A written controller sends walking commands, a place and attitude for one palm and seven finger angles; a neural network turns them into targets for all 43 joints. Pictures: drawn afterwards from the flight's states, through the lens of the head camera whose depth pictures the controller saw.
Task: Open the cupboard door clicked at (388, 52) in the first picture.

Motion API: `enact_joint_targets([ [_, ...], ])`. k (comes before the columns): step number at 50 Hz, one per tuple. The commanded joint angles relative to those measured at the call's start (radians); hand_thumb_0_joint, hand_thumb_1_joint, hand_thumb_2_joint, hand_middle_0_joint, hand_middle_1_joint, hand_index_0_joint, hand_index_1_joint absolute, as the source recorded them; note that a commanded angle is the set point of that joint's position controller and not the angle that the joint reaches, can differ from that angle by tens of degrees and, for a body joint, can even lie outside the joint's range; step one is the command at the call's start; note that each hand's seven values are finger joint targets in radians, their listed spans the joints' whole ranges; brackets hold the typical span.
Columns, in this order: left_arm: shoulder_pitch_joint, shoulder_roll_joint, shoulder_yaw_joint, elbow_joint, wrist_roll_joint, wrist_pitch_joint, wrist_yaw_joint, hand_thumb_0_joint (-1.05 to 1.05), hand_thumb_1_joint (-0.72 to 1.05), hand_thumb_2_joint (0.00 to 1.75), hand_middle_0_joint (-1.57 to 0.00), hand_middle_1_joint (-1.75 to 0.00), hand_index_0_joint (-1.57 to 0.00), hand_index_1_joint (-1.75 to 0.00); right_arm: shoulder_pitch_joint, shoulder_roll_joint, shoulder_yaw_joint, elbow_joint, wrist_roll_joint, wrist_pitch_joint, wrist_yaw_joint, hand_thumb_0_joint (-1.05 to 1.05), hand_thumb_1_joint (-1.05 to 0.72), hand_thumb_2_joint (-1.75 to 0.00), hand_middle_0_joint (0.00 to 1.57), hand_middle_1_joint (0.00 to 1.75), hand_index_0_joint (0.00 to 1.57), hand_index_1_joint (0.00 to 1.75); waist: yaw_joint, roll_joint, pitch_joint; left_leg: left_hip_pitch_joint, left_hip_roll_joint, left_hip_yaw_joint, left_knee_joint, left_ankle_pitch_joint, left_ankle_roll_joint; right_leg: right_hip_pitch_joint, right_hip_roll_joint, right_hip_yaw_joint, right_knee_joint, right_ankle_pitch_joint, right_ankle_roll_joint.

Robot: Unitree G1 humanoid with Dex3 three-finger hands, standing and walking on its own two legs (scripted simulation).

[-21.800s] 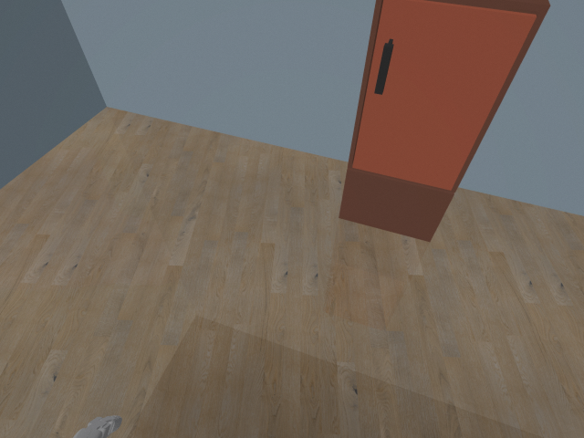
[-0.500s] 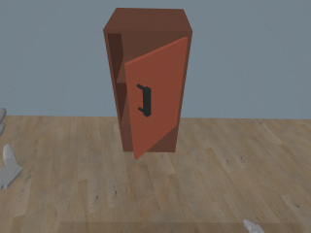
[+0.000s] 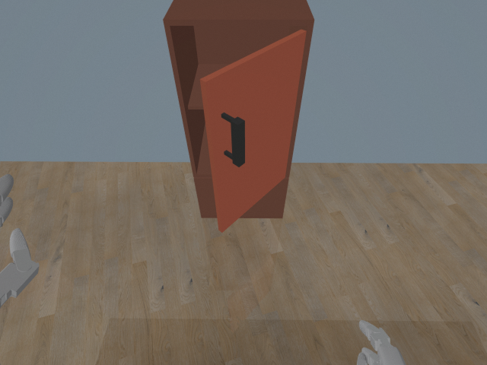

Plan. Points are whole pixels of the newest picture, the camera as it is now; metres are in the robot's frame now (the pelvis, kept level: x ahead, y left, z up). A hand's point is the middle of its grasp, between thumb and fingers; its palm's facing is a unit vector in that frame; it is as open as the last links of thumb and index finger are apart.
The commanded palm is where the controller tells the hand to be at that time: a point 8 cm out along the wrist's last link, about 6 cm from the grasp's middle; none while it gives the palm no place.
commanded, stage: stop stepping back and stand still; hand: left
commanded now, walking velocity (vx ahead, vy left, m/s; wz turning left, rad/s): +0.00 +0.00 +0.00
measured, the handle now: (232, 139) +0.64 +0.08 -0.01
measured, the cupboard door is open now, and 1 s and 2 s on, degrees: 48 48 48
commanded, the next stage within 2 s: let the arm hang, fingers relaxed in 0.68 s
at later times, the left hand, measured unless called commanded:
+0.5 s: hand (2, 292) +0.16 +0.30 +0.14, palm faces +0.42 -0.79 -0.44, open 7.4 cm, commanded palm +0.11 +0.33 +0.18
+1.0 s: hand out of the picture +0.08 +0.25 -0.12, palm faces +0.01 -0.95 -0.31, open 7.4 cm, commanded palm none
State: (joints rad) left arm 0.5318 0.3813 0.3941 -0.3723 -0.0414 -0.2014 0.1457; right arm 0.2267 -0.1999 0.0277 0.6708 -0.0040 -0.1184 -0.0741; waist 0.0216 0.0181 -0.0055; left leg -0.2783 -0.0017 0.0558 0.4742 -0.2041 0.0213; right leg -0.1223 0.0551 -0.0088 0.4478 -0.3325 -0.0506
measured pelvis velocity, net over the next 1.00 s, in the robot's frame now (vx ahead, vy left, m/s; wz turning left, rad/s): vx -0.04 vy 0.03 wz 0.03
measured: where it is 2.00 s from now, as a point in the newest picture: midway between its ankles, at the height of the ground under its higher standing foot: outside the picture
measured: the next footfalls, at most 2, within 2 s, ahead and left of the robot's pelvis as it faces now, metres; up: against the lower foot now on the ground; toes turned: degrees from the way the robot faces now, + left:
none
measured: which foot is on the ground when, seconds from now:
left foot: down 0.00-1.00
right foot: down 0.00-1.00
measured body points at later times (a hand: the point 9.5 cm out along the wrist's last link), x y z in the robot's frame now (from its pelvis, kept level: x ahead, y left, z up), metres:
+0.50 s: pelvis -0.03 +0.03 +0.01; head -0.02 +0.03 +0.46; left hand +0.14 +0.34 +0.16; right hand +0.13 -0.21 -0.08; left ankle +0.03 +0.11 -0.74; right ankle -0.06 -0.08 -0.74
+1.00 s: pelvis -0.04 +0.03 -0.01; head -0.03 +0.02 +0.44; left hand +0.07 +0.30 -0.10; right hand +0.09 -0.23 -0.13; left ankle +0.03 +0.11 -0.74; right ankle -0.06 -0.08 -0.74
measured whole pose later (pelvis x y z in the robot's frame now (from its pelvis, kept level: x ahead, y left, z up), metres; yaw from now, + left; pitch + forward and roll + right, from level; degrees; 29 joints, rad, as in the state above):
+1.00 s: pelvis -0.04 +0.03 -0.01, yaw +1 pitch +1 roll -1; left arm 0.29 0.26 0.03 0.62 0.03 0.05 0.00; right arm 0.14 -0.30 0.01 0.87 -0.02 -0.02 0.01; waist -0.02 0.04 0.00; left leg -0.37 -0.04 0.05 0.51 -0.16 0.07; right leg -0.23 0.01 -0.03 0.55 -0.33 -0.01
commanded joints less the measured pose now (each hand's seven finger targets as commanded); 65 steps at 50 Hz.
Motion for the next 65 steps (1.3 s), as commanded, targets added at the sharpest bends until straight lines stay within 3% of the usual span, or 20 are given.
enact_joint_targets([
  [1,-0.110,0.215,0.110,-0.260,0.008,-0.052,0.014,0.00,0.90,0.90,-0.20,-0.30,-0.20,-0.30,-0.096,-0.130,-0.051,-0.176,0.002,-0.063,-0.025,0.00,-0.90,-0.90,0.20,0.30,0.20,0.30,-0.022,0.014,-0.148,0.219,0.098,-0.082,-0.017,0.470,0.024,-0.052,-0.092,0.062,-0.047,0.493,0.065],
  [5,-0.016,0.240,0.148,-0.337,-0.002,-0.050,0.019,0.00,0.90,0.90,-0.20,-0.30,-0.20,-0.30,-0.108,-0.131,-0.050,-0.206,-0.001,-0.059,-0.017,0.00,-0.90,-0.90,0.20,0.30,0.20,0.30,-0.016,0.079,-0.150,0.165,0.087,-0.095,-0.038,0.377,0.013,-0.026,-0.095,0.065,-0.077,0.392,0.049],
  [10,0.096,0.239,0.192,-0.314,-0.023,-0.053,0.020,0.00,0.90,0.90,-0.20,-0.30,-0.20,-0.30,-0.111,-0.127,-0.053,-0.221,-0.007,-0.039,-0.016,0.00,-0.90,-0.90,0.20,0.30,0.20,0.30,-0.022,0.090,-0.124,0.116,0.087,-0.111,-0.070,0.266,-0.002,-0.043,-0.090,0.067,-0.116,0.288,0.038],
  [22,-0.046,0.183,0.086,-0.256,-0.008,-0.044,0.018,0.00,0.90,0.90,-0.20,-0.30,-0.20,-0.30,-0.105,-0.151,-0.055,-0.203,-0.002,-0.055,-0.032,0.00,-0.90,-0.90,0.20,0.30,0.20,0.30,-0.030,0.042,-0.077,0.115,0.095,-0.142,-0.167,0.006,0.002,-0.086,-0.070,0.043,-0.171,0.117,0.051],
  [25,-0.072,0.222,0.114,-0.293,-0.001,-0.045,0.025,0.00,0.90,0.90,-0.20,-0.30,-0.20,-0.30,-0.119,-0.150,-0.053,-0.204,-0.010,-0.062,-0.036,0.00,-0.90,-0.90,0.20,0.30,0.20,0.30,-0.025,0.054,-0.071,0.102,0.092,-0.151,-0.189,-0.062,0.002,-0.085,-0.070,0.041,-0.176,0.080,0.050],
  [30,-0.038,0.225,0.138,-0.297,0.000,-0.052,0.031,0.00,0.90,0.90,-0.20,-0.30,-0.20,-0.30,-0.118,-0.140,-0.049,-0.202,-0.016,-0.067,-0.035,0.00,-0.90,-0.90,0.20,0.30,0.20,0.30,-0.021,0.107,-0.062,0.058,0.094,-0.173,-0.234,-0.156,-0.007,-0.060,-0.059,0.029,-0.164,0.050,0.045],
  [36,0.037,0.187,0.125,-0.227,-0.015,-0.048,0.024,0.00,0.90,0.90,-0.20,-0.30,-0.20,-0.30,-0.109,-0.129,-0.048,-0.196,-0.013,-0.061,-0.028,0.00,-0.90,-0.90,0.20,0.30,0.20,0.30,-0.025,0.017,-0.070,0.090,0.078,-0.139,-0.178,-0.040,-0.015,-0.077,-0.073,0.039,-0.204,0.092,0.041],
  [38,0.027,0.177,0.111,-0.217,-0.015,-0.045,0.020,0.00,0.90,0.90,-0.20,-0.30,-0.20,-0.30,-0.110,-0.137,-0.051,-0.192,-0.010,-0.056,-0.025,0.00,-0.90,-0.90,0.20,0.30,0.20,0.30,-0.027,0.023,-0.071,0.108,0.077,-0.131,-0.160,0.008,-0.014,-0.094,-0.076,0.042,-0.208,0.108,0.042],
  [39,-0.078,0.003,-0.283,0.536,0.070,0.089,-0.112,0.00,0.90,0.90,-0.20,-0.30,-0.20,-0.30,-0.142,-0.300,-0.090,0.070,0.018,-0.097,0.070,0.00,-0.90,-0.90,0.20,0.30,0.20,0.30,-0.064,0.046,0.003,-0.002,0.122,-0.181,0.010,0.281,0.007,-0.191,-0.135,-0.012,-0.026,0.213,0.012],
  [40,-0.083,-0.012,-0.276,0.554,0.070,0.169,-0.133,0.00,0.90,0.90,-0.20,-0.30,-0.20,-0.30,-0.058,-0.253,-0.100,0.084,0.015,-0.029,0.069,0.00,-0.90,-0.90,0.20,0.30,0.20,0.30,-0.052,0.028,-0.095,0.111,0.127,-0.151,0.023,0.428,-0.009,-0.195,-0.140,0.049,-0.043,0.216,0.015],
  [41,-0.087,-0.003,-0.276,0.531,0.063,0.192,-0.135,0.00,0.90,0.90,-0.20,-0.30,-0.20,-0.30,-0.038,-0.258,-0.099,0.057,0.018,-0.007,0.066,0.00,-0.90,-0.90,0.20,0.30,0.20,0.30,-0.052,0.032,-0.107,0.140,0.140,-0.157,0.030,0.440,0.006,-0.209,-0.124,0.029,-0.019,0.150,0.015],
  [42,-0.105,-0.006,-0.279,0.569,0.065,0.191,-0.136,0.00,0.90,0.90,-0.20,-0.30,-0.20,-0.30,-0.045,-0.264,-0.092,0.067,0.009,0.008,0.066,0.00,-0.90,-0.90,0.20,0.30,0.20,0.30,-0.042,0.015,-0.126,0.075,0.164,-0.199,0.010,0.374,0.038,-0.187,-0.105,0.023,0.035,0.068,0.011],
  [44,-0.132,0.020,-0.286,0.678,0.075,0.189,-0.138,0.00,0.90,0.90,-0.20,-0.30,-0.20,-0.30,-0.079,-0.268,-0.073,0.073,-0.004,0.038,0.064,0.00,-0.90,-0.90,0.20,0.30,0.20,0.30,-0.023,-0.096,-0.105,-0.009,0.167,-0.244,-0.044,0.267,0.072,-0.109,-0.088,0.040,0.065,0.046,0.005],
  [45,-0.162,0.034,-0.293,0.736,0.080,0.190,-0.139,0.00,0.90,0.90,-0.20,-0.30,-0.20,-0.30,-0.092,-0.266,-0.071,0.080,-0.010,0.048,0.066,0.00,-0.90,-0.90,0.20,0.30,0.20,0.30,-0.016,-0.160,-0.085,-0.022,0.157,-0.242,-0.054,0.213,0.066,-0.111,-0.099,0.055,0.038,0.044,-0.001],
  [47,-0.208,0.042,-0.305,0.852,0.079,0.191,-0.139,0.00,0.90,0.90,-0.20,-0.30,-0.20,-0.30,-0.094,-0.248,-0.065,0.111,-0.015,0.067,0.070,0.00,-0.90,-0.90,0.20,0.30,0.20,0.30,-0.021,-0.205,-0.064,-0.011,0.120,-0.220,-0.045,0.123,0.053,-0.128,-0.136,0.096,-0.022,0.051,-0.016],
  [49,-0.249,0.042,-0.326,0.967,0.074,0.197,-0.136,0.00,0.90,0.90,-0.20,-0.30,-0.20,-0.30,-0.094,-0.238,-0.060,0.147,-0.020,0.087,0.072,0.00,-0.90,-0.90,0.20,0.30,0.20,0.30,-0.033,-0.116,-0.020,0.019,0.098,-0.204,-0.059,0.070,0.039,-0.170,-0.150,0.113,-0.053,0.016,-0.027],
  [54,-0.217,0.022,-0.359,1.204,0.059,0.196,-0.131,0.00,0.90,0.90,-0.20,-0.30,-0.20,-0.30,-0.077,-0.189,-0.045,0.235,-0.020,0.109,0.065,0.00,-0.90,-0.90,0.20,0.30,0.20,0.30,-0.023,0.144,-0.009,0.029,0.087,-0.203,-0.134,-0.035,0.025,-0.114,-0.139,0.116,-0.083,0.005,-0.023],
  [58,-0.185,0.005,-0.362,1.335,0.054,0.190,-0.130,0.00,0.90,0.90,-0.20,-0.30,-0.20,-0.30,-0.039,-0.172,-0.045,0.296,-0.013,0.114,0.053,0.00,-0.90,-0.90,0.20,0.30,0.20,0.30,-0.020,0.164,-0.030,0.057,0.093,-0.199,-0.138,-0.025,0.025,-0.068,-0.147,0.107,-0.122,0.047,-0.025],
  [61,-0.196,-0.002,-0.365,1.396,0.054,0.185,-0.130,0.00,0.90,0.90,-0.20,-0.30,-0.20,-0.30,-0.010,-0.184,-0.055,0.335,-0.008,0.115,0.047,0.00,-0.90,-0.90,0.20,0.30,0.20,0.30,-0.027,0.060,-0.008,0.084,0.103,-0.201,-0.134,0.004,0.026,-0.080,-0.151,0.094,-0.150,0.050,-0.026],
  [65,-0.198,-0.009,-0.370,1.448,0.053,0.183,-0.126,0.00,0.90,0.90,-0.20,-0.30,-0.20,-0.30,0.015,-0.189,-0.059,0.374,-0.006,0.117,0.042,0.00,-0.90,-0.90,0.20,0.30,0.20,0.30,-0.031,0.003,0.032,0.105,0.106,-0.194,-0.134,0.025,0.029,-0.105,-0.154,0.091,-0.173,0.039,-0.026],
])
